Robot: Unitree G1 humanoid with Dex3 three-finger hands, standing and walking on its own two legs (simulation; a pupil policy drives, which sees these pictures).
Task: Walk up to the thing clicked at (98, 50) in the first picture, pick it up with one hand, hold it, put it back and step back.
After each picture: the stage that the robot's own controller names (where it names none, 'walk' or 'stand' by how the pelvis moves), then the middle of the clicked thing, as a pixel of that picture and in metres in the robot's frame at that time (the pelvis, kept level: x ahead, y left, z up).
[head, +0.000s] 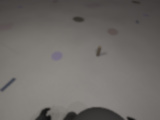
stand; (98, 51) +1.34 -0.22 -0.65
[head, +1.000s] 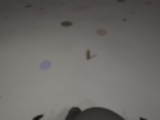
walk; (88, 54) +1.23 +0.12 -0.63
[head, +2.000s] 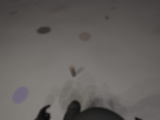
walk; (72, 71) +0.74 +0.31 -0.65
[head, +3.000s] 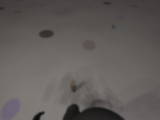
walk; (73, 87) +0.50 +0.23 -0.65
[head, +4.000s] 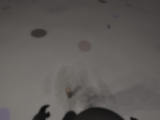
stand; (68, 93) +0.40 +0.23 -0.65
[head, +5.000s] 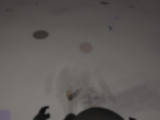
stand; (69, 95) +0.38 +0.22 -0.65
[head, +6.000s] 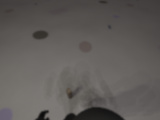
stand; (69, 93) +0.40 +0.23 -0.66
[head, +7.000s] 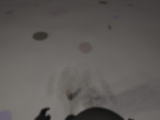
stand; (69, 95) +0.38 +0.24 -0.66
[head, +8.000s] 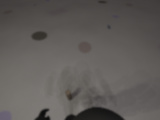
stand; (69, 95) +0.38 +0.24 -0.66
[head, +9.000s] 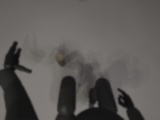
go down; (61, 61) +0.45 +0.23 -0.35
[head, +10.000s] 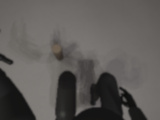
go down; (58, 53) +0.47 +0.25 -0.27
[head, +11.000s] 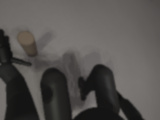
close in; (29, 47) +0.46 +0.29 -0.17
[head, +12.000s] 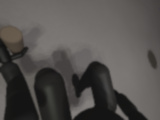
close; (15, 45) +0.45 +0.30 -0.16
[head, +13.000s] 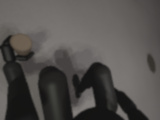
lift; (23, 48) +0.42 +0.29 -0.17
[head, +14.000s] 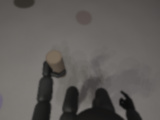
lift; (58, 66) +0.34 +0.20 +0.03
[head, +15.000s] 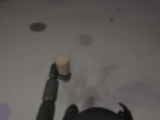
hold; (64, 70) +0.32 +0.17 +0.06
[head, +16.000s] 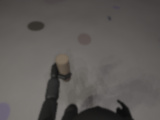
hold; (64, 70) +0.34 +0.17 +0.04
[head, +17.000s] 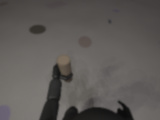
crouch; (66, 70) +0.33 +0.16 +0.05
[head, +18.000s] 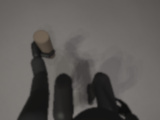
crouch; (47, 47) +0.47 +0.24 -0.06
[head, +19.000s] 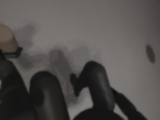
lower; (9, 45) +0.46 +0.30 -0.17
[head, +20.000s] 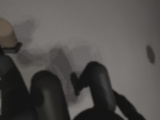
lower; (8, 40) +0.47 +0.31 -0.17
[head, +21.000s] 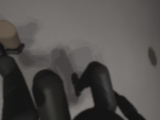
lower; (11, 41) +0.46 +0.31 -0.17
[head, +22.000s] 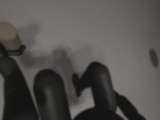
lower; (12, 43) +0.45 +0.31 -0.17
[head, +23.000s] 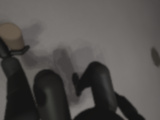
open; (15, 43) +0.46 +0.30 -0.17
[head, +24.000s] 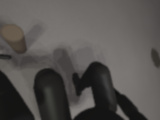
rise; (17, 42) +0.46 +0.30 -0.17
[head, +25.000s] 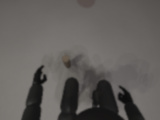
walk; (67, 62) +0.48 +0.22 -0.38
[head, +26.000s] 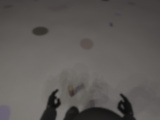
stand; (71, 91) +0.42 +0.19 -0.59
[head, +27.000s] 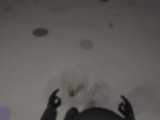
stand; (71, 91) +0.42 +0.20 -0.60
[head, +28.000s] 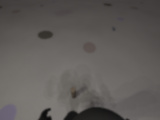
stand; (73, 93) +0.43 +0.18 -0.64
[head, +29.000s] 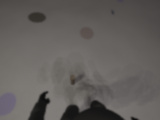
walk; (72, 80) +0.47 +0.15 -0.64
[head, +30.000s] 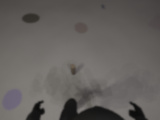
walk; (73, 70) +0.62 +0.21 -0.62
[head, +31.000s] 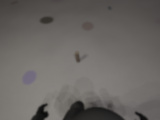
walk; (77, 57) +0.95 +0.27 -0.63
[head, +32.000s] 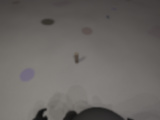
stand; (76, 58) +1.03 +0.22 -0.65
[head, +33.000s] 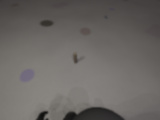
stand; (75, 58) +1.06 +0.24 -0.66
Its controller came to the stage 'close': yes
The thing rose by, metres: 0.69
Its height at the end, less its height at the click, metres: +0.00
